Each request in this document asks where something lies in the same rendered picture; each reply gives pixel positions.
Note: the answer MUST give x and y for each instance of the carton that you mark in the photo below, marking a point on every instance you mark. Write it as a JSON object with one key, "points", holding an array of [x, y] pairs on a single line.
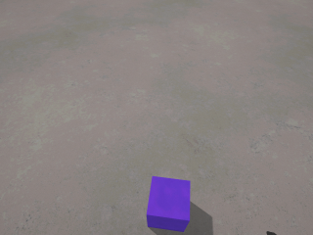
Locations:
{"points": [[169, 204]]}

